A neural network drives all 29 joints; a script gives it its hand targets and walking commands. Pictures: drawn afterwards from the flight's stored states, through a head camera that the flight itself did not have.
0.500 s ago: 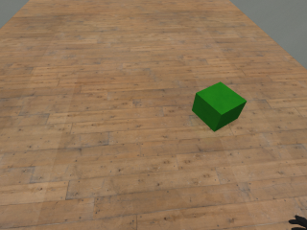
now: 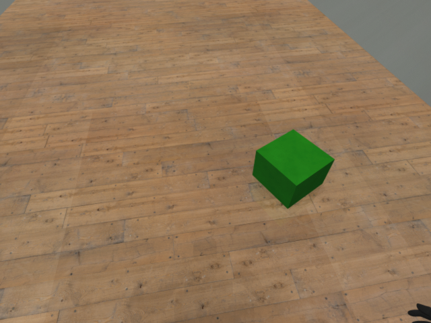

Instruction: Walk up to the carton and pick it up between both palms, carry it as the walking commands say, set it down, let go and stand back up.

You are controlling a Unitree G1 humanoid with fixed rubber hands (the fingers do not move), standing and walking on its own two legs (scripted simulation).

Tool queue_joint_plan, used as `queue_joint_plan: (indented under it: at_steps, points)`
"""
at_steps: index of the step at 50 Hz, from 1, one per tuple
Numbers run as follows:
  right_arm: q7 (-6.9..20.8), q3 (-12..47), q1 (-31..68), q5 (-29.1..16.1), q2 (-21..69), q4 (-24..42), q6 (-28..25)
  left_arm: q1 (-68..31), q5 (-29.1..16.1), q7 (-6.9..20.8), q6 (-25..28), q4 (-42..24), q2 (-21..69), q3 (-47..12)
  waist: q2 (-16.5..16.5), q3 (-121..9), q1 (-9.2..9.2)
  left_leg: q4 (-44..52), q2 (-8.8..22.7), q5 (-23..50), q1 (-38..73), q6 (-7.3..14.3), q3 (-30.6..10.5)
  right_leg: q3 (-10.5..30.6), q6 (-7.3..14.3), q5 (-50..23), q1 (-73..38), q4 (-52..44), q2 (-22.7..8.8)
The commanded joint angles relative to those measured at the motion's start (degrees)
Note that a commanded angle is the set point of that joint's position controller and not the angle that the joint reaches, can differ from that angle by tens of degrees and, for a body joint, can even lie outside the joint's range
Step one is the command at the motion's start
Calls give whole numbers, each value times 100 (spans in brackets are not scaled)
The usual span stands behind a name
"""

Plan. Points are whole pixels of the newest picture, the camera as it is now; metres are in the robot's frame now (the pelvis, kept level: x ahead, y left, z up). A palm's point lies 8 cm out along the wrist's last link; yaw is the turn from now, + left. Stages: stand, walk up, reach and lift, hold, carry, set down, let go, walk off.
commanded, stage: walk up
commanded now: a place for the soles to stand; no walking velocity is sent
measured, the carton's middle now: (290, 167) +1.00 -0.36 -0.64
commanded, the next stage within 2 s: none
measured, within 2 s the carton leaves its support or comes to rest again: neither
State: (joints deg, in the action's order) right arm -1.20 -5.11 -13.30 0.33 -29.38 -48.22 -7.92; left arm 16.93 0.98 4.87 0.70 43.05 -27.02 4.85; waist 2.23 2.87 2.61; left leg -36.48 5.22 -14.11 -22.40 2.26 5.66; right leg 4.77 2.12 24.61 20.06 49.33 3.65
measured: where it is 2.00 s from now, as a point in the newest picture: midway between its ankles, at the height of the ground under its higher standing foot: (290, 244)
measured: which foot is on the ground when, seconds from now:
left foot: down 0.00-0.20, up 0.22-0.50, down 0.52-0.74, up 0.76-1.00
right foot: up 0.00-0.16, down 0.18-0.52, up 0.54-0.72, down 0.74-1.00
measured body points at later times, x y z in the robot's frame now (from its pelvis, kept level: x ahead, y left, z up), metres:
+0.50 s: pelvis +0.18 -0.08 +0.01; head +0.21 -0.08 +0.46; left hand +0.28 +0.25 -0.08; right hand +0.27 -0.45 -0.06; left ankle +0.25 +0.06 -0.70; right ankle +0.15 -0.18 -0.71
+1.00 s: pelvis +0.33 -0.17 +0.01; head +0.36 -0.17 +0.46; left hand +0.48 +0.14 -0.07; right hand +0.37 -0.55 -0.06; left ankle +0.42 -0.02 -0.68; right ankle +0.35 -0.27 -0.71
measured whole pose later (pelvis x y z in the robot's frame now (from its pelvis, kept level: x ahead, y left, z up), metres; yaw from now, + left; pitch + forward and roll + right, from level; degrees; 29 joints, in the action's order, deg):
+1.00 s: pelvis +0.33 -0.17 +0.01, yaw -8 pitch -1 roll +3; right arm -1.7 -5.1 -17.3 0.3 -29.0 -48.1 -6.0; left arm 15.1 1.0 4.7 0.7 40.0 -26.4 5.2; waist 3.6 3.4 2.2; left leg -48.2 3.6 -21.7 -27.4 1.3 3.4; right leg 3.3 2.4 18.0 19.3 38.2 0.3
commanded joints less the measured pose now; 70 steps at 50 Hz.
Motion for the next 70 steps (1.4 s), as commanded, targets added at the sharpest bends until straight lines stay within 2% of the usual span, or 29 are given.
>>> queue_joint_plan:
  at_steps: [1,6,8,9,10,11,12,16,23,25,26,27,31,34,36,37,38,40,50,51,53,54,56,60,62,63,64,66,70]
  points:
    - [-171,-452,-624,-18,-1658,50,-51,-444,148,39,49,-444,-1037,256,-341,286,-563,2140,2399,-2202,1813,1462,-2722,337,-201,16,2643,1412,-816]
    - [17,-443,-96,143,-1692,176,28,62,68,235,52,-240,-900,388,-1506,-72,-130,1483,1512,-1144,454,965,-721,-454,-283,-24,307,-686,-680]
    - [55,-292,316,137,-1368,196,103,622,168,186,106,-8,-1127,513,-436,-213,329,-81,753,-1665,-477,568,208,-850,-291,-679,-991,-1571,-242]
    - [55,-212,-7,159,-1014,198,126,1101,198,90,101,140,-1390,640,697,-489,526,-1369,306,-1779,-1168,217,624,-106,60,-285,-1916,-1964,-232]
    - [-1,-64,309,99,-681,418,149,1416,178,-29,114,89,-1836,712,1957,-184,797,-2831,-206,-2234,-2362,-24,218,2571,495,1170,-1908,-3227,-1334]
    - [-91,-138,390,-12,-1041,480,189,793,61,-95,166,-279,-1933,589,1486,-234,496,-3179,-331,-2135,-2384,-36,-447,3749,853,1386,-1440,-3763,-1833]
    - [-66,-155,350,-60,-1227,220,218,190,6,-79,146,-415,-1605,526,550,-33,164,-3019,34,-1542,-2079,28,-629,3382,764,1105,-1122,-3597,-1598]
    - [5,-117,-311,-108,-977,180,147,433,123,-144,146,-349,-1113,374,609,-627,76,-1617,78,-1242,-1650,-85,-437,1730,936,-2112,-1904,-2386,-1142]
    - [-48,-309,-1086,-40,-938,-154,45,-554,38,31,68,-618,-844,157,12,-349,-644,528,-426,658,2049,96,33,834,734,-1238,1162,-1870,-849]
    - [-159,-528,-2131,202,-1724,-318,-13,-721,-4,13,142,-921,-424,51,-1524,-898,-1179,1546,1404,-1880,3388,942,-2692,42,214,-715,2906,797,-128]
    - [-176,-548,-1619,61,-2020,10,-14,-795,106,-56,82,-795,-849,174,-991,-169,-998,2305,2456,-2864,2496,1596,-4128,207,-56,424,3269,1732,-433]
    - [-190,-539,-1116,-50,-1965,75,-8,-666,102,-56,33,-721,-1181,270,-126,85,-699,2254,2421,-2616,1962,1574,-3608,515,-58,8,2910,1710,-766]
    - [-125,-386,-734,65,-1634,124,-21,-244,85,85,121,-631,-1042,309,-864,-112,-381,1022,1610,1075,1307,1192,-1433,-75,-218,125,1624,229,-1005]
    - [-61,-369,-540,51,-1591,130,43,-269,59,134,99,-632,-817,425,-1320,-176,-166,828,1249,798,319,937,-729,-610,-196,-651,215,-836,-618]
    - [-53,-206,-288,47,-1164,248,98,767,154,76,127,-178,-1059,575,95,-745,474,-1252,595,342,-680,455,79,-680,-235,-738,-1780,-1680,-168]
    - [-80,-44,-416,58,-741,375,104,1420,270,-37,133,-136,-1692,722,1851,-665,856,-2930,-31,-775,-1965,128,328,1058,231,357,-2401,-2402,-916]
    - [-163,-35,-23,-57,-819,556,147,925,166,-117,188,-467,-1908,674,1791,-375,614,-3578,-618,-2182,-2615,-25,-274,3596,825,663,-1628,-3571,-2019]
    - [-136,-126,-337,-84,-1200,103,201,-6,60,-85,106,-740,-1367,472,335,-123,108,-3275,117,-1319,-2033,39,-655,2616,964,443,-1034,-3170,-1776]
    - [-100,-322,-1469,-1,-1041,-189,88,-724,128,10,-70,-768,-1056,297,634,45,-434,-44,-481,137,1175,20,205,727,831,929,1154,-2228,-1015]
    - [-163,-403,-2096,66,-1148,-315,65,-836,218,37,-108,-883,-913,266,380,-165,-780,305,-238,-192,1980,234,-178,512,670,926,1656,-1423,-916]
    - [-267,-555,-2312,162,-2042,-148,-27,-918,158,3,-80,-1186,-492,182,-1671,-169,-844,1926,2039,-2551,2486,1292,-4320,-100,28,760,3433,1458,-312]
    - [-277,-525,-1656,44,-2000,106,-36,-1153,197,-50,-121,-1082,-1064,312,-623,470,-637,2094,2378,-2360,1579,1672,-4367,303,-17,621,3318,1648,-825]
    - [-322,-471,-1350,-42,-1800,182,-42,-723,216,-18,-55,-976,-1035,322,-403,93,-448,1132,1890,203,2147,1626,-3432,216,-246,369,3060,1272,-902]
    - [-217,-376,-1052,36,-1695,255,48,-540,145,73,54,-908,-956,472,-1234,-197,-231,457,1306,761,332,1177,-1890,-214,-252,69,765,-372,-811]
    - [-197,-227,-894,78,-1190,152,167,568,228,-33,69,-562,-1111,639,-169,-772,479,-1705,357,733,-900,474,-455,-323,-322,-649,-1679,-1678,-451]
    - [-254,17,-815,89,-480,263,188,1106,353,-111,59,-413,-1582,772,1792,-537,884,-3215,-515,-1382,-2440,137,-341,1177,-128,-99,-2229,-2366,-1107]
    - [-362,25,-736,-52,-654,415,197,862,247,-144,41,-779,-1869,726,1788,-579,659,-3565,-824,-2150,-2648,-22,-938,3246,378,191,-1702,-3261,-2101]
    - [-385,-107,-732,-140,-1231,114,268,168,59,-174,34,-819,-1411,655,95,-114,215,-3566,-468,-1266,-2302,-27,-1302,2461,-41,-715,-1407,-3116,-1755]
    - [-342,-103,-1235,-9,-1055,96,270,-11,231,-175,-14,-838,-900,398,552,-567,52,-2044,-402,-839,-1437,-168,-623,821,415,-2439,-1174,-2413,-1220]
